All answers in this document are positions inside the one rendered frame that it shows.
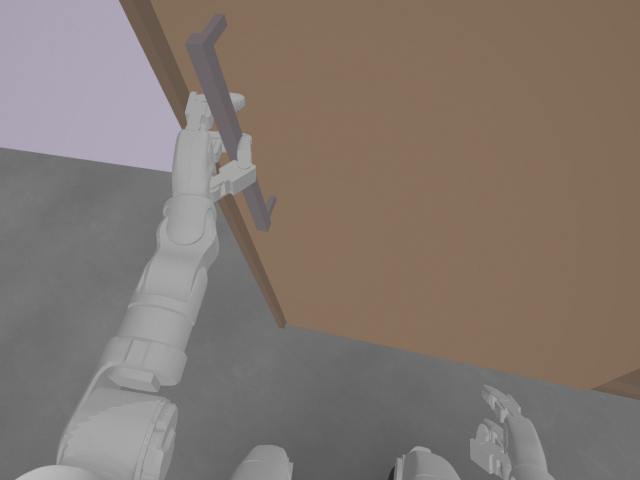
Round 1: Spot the left robot hand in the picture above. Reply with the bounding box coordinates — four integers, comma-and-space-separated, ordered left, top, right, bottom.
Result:
172, 92, 256, 203

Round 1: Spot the right robot thigh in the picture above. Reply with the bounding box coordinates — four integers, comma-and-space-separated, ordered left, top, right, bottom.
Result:
394, 450, 461, 480

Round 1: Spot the robot left upper arm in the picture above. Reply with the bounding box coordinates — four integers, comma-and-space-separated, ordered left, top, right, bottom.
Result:
15, 387, 178, 480

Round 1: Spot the handle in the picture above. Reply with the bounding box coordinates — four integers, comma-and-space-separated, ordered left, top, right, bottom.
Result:
185, 13, 277, 232

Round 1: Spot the right robot hand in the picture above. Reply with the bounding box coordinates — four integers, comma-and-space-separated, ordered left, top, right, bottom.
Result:
470, 385, 548, 480

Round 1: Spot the right robot shin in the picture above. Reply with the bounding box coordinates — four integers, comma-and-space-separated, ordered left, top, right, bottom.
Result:
409, 446, 431, 453

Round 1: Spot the left robot forearm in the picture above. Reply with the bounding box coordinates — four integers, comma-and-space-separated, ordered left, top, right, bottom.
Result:
56, 194, 219, 465

